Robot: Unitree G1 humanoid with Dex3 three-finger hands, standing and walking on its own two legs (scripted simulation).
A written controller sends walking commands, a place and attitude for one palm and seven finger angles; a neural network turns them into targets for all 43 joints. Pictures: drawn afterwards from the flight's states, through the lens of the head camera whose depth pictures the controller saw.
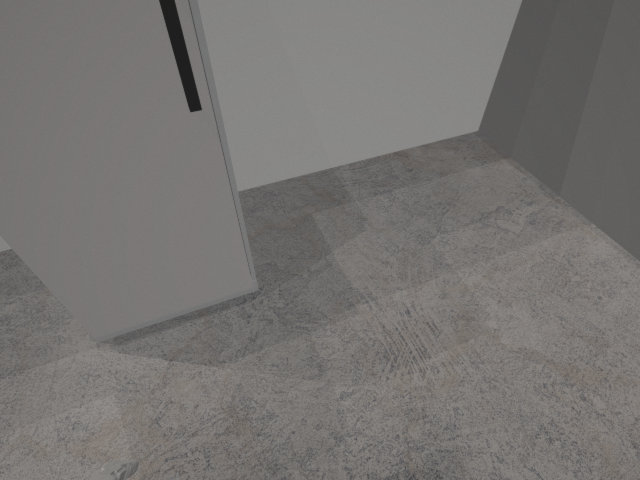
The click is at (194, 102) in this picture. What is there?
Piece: fridge door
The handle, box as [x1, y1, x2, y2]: [159, 0, 201, 111]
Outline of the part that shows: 159,0 190,111 199,110 201,108 174,0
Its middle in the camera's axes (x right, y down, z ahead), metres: -0.27 -0.38 +0.72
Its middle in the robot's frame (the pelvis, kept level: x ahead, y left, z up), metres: +0.80 +0.32 +0.20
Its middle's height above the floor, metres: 0.97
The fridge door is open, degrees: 0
